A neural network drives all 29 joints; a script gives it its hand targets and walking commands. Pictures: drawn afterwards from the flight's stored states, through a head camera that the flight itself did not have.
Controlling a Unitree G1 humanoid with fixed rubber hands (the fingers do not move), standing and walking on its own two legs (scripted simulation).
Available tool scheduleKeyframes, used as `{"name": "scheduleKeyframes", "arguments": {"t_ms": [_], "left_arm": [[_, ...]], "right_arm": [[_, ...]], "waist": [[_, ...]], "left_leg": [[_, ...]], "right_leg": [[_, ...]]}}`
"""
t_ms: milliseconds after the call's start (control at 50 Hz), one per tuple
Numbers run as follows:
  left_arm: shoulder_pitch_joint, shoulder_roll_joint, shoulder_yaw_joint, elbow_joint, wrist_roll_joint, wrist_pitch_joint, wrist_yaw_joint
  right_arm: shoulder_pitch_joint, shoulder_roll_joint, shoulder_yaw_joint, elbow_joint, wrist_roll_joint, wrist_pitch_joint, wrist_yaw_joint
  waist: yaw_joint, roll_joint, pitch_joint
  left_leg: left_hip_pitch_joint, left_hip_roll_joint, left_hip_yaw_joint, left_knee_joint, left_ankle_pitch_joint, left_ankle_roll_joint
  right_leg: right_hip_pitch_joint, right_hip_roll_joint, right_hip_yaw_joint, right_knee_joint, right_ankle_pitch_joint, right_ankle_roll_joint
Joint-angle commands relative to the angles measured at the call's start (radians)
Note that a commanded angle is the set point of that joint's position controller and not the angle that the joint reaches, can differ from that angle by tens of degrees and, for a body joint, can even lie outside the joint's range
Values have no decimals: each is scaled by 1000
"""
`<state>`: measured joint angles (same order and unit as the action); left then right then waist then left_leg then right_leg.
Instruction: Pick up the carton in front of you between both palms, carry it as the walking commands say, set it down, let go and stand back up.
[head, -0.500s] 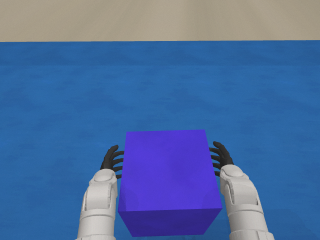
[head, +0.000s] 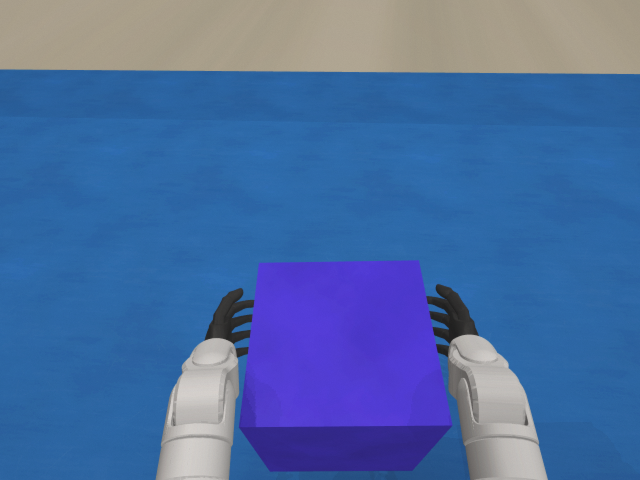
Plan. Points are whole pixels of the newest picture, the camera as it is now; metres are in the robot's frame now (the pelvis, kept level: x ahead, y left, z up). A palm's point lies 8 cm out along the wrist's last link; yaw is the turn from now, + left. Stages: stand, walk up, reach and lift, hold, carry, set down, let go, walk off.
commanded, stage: hold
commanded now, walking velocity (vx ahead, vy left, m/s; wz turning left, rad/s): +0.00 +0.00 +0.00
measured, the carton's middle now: (339, 372) +0.28 -0.01 -0.05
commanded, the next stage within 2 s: set down in 0.04 s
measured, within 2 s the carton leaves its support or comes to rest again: neither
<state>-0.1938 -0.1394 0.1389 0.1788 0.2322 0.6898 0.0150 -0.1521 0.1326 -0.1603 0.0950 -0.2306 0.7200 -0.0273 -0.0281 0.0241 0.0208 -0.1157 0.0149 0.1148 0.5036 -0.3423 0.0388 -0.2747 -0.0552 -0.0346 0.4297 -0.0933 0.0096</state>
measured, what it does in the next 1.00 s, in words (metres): lowers itself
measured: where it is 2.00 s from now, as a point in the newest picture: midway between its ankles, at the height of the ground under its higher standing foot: outside the picture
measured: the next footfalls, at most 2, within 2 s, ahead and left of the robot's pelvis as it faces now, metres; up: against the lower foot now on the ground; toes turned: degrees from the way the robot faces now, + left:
none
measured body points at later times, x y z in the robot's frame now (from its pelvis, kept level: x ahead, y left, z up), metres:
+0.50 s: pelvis -0.03 -0.06 -0.03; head +0.09 -0.05 +0.40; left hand +0.33 +0.15 -0.08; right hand +0.34 -0.16 -0.08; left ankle -0.04 +0.09 -0.74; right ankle +0.08 -0.16 -0.74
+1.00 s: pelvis -0.05 -0.05 -0.16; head +0.17 -0.02 +0.23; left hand +0.39 +0.13 -0.24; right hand +0.38 -0.17 -0.24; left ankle -0.04 +0.09 -0.74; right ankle +0.08 -0.16 -0.74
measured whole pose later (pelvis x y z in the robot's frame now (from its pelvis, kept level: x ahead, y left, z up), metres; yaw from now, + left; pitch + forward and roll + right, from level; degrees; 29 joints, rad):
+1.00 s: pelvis -0.05 -0.05 -0.16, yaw +13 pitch +40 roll +1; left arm -0.85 -0.01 0.35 0.80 0.22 0.22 0.01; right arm -0.68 0.15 -0.51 0.51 -0.25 0.26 -0.07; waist -0.11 0.07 -0.21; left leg -1.55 -0.12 -0.11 1.37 -0.51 -0.04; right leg -1.64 0.05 0.11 1.29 -0.35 0.07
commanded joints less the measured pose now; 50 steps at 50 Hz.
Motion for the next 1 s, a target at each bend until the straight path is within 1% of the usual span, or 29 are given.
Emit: {"name": "scheduleKeyframes", "arguments": {"t_ms": [0, 20, 40, 60, 80, 100, 120, 140, 180, 200, 220, 260, 300, 320, 340, 380, 400, 440, 500, 540, 600, 640, 680, 720, 780, 820, 880, 980], "left_arm": [[-348, -847, -453, -54, -181, -71, -176], [-361, -854, -469, -58, -190, -76, -174], [-397, -862, -485, -60, -199, -79, -177], [-446, -874, -513, -62, -217, -82, -190], [-498, -877, -526, -56, -230, -86, -207], [-544, -869, -526, -31, -235, -91, -223], [-588, -855, -521, 12, -231, -98, -242], [-647, -854, -511, 53, -228, -110, -261], [-732, -856, -462, 166, -204, -140, -293], [-772, -864, -425, 224, -189, -160, -306], [-804, -868, -377, 285, -167, -181, -315], [-839, -848, -256, 404, -106, -223, -320], [-842, -796, -130, 505, -35, -264, -308], [-837, -766, -75, 543, -1, -284, -297], [-830, -737, -35, 570, 28, -304, -286], [-818, -686, 13, 605, 65, -343, -267], [-816, -668, 18, 614, 73, -366, -260], [-830, -657, -2, 616, 70, -423, -257], [-888, -692, -80, 595, 34, -518, -263], [-927, -721, -152, 575, -2, -562, -262], [-971, -762, -269, 513, -63, -594, -252], [-995, -777, -330, 475, -96, -594, -242], [-1003, -789, -359, 464, -116, -581, -233], [-1009, -802, -360, 478, -124, -560, -231], [-1031, -823, -328, 526, -119, -524, -234], [-1047, -834, -298, 565, -111, -504, -232], [-1074, -840, -255, 618, -100, -488, -222], [-1138, -835, -220, 656, -96, -493, -190]], "right_arm": [[-456, 854, 596, -100, 259, -60, 242], [-465, 856, 603, -96, 263, -66, 245], [-483, 860, 604, -88, 261, -72, 247], [-469, 868, 581, -68, 245, -75, 240], [-473, 877, 551, -43, 224, -78, 229], [-482, 877, 511, -7, 201, -81, 221], [-490, 883, 464, 42, 176, -86, 214], [-518, 902, 427, 91, 155, -93, 208], [-582, 931, 359, 200, 118, -109, 208], [-622, 949, 331, 251, 101, -118, 210], [-664, 960, 302, 300, 84, -129, 213], [-737, 957, 234, 379, 48, -154, 214], [-779, 924, 151, 434, 2, -187, 207], [-784, 895, 110, 454, -23, -208, 201], [-783, 864, 75, 466, -44, -231, 193], [-779, 817, 31, 474, -70, -282, 177], [-779, 809, 25, 475, -76, -310, 168], [-795, 830, 45, 470, -71, -376, 154], [-845, 887, 133, 448, -34, -479, 136], [-886, 917, 210, 426, -1, -529, 122], [-939, 940, 321, 358, 54, -572, 103], [-970, 935, 376, 311, 84, -579, 95], [-983, 923, 402, 295, 105, -570, 95], [-992, 913, 400, 308, 110, -552, 102], [-1023, 899, 365, 355, 103, -519, 123], [-1047, 891, 329, 389, 93, -500, 137], [-1085, 875, 275, 430, 79, -482, 155], [-1135, 839, 202, 475, 71, -481, 175]], "waist": [[75, 19, -260], [70, 16, -279], [61, 33, -275], [15, 15, -257], [-11, 9, -257], [-37, 14, -240], [-69, 7, -200], [-87, 3, -185], [-107, 1, -153], [-106, -5, -150], [-98, -9, -153], [-69, -28, -153], [-42, -37, -146], [-35, -36, -145], [-31, -37, -156], [-31, -38, -206], [-33, -38, -243], [-33, -39, -331], [-29, -25, -541], [-27, -16, -706], [-40, -8, -959], [-50, 1, -1092], [-59, 11, -1145], [-68, 22, -1124], [-79, 28, -1050], [-87, 31, -1009], [-102, 35, -984], [-127, 53, -1012]], "left_leg": [[18, -55, -238, -166, 584, -23], [57, -61, -237, -166, 584, -34], [55, -65, -234, -178, 509, -38], [47, -67, -228, -171, 488, -45], [36, -73, -221, -167, 442, -49], [6, -76, -212, -173, 335, -50], [-19, -81, -204, -168, 257, -47], [-73, -85, -202, -166, 174, -41], [-170, -86, -201, -157, 30, -26], [-219, -89, -202, -148, -21, -16], [-269, -92, -201, -136, -62, -7], [-364, -101, -198, -96, -102, 10], [-439, -110, -194, -43, -90, 17], [-473, -116, -193, -13, -75, 16], [-501, -122, -192, 17, -58, 15], [-559, -134, -185, 78, -19, 7], [-588, -140, -180, 108, 4, 4], [-662, -153, -168, 169, 44, -1], [-791, -170, -154, 259, 92, -11], [-872, -179, -149, 315, 123, -21], [-956, -192, -137, 404, 163, -40], [-994, -197, -129, 457, 179, -51], [-1021, -200, -122, 500, 166, -57], [-1043, -202, -117, 533, 122, -58], [-1108, -203, -115, 570, 30, -59], [-1161, -204, -114, 595, -13, -59], [-1220, -206, -115, 636, -37, -59], [-1269, -216, -112, 713, -9, -67]], "right_leg": [[322, 167, 89, 1, 275, -10], [314, 175, 83, -7, 262, -4], [312, 180, 80, -13, 203, -3], [296, 184, 78, -21, 184, -5], [299, 184, 77, -24, 165, -9], [294, 180, 76, -26, 114, -13], [258, 178, 73, -28, 72, -11], [266, 177, 70, -25, 29, -12], [256, 172, 64, -10, -51, -8], [257, 170, 62, 0, -79, -5], [262, 169, 61, 14, -106, -2], [253, 162, 64, 42, -152, 4], [194, 155, 70, 77, -168, 8], [152, 152, 71, 100, -163, 10], [111, 152, 71, 124, -149, 12], [41, 153, 70, 177, -97, 20], [15, 154, 70, 202, -61, 25], [-20, 155, 74, 256, 17, 36], [-31, 155, 90, 353, 150, 49], [-22, 156, 96, 425, 238, 53], [-17, 163, 90, 528, 331, 57], [-43, 171, 81, 583, 350, 55], [-119, 181, 64, 620, 303, 57], [-243, 191, 41, 642, 190, 59], [-417, 199, 12, 673, 36, 58], [-506, 200, -2, 701, -24, 56], [-612, 200, -15, 750, -58, 53], [-751, 199, -31, 839, -28, 51]]}}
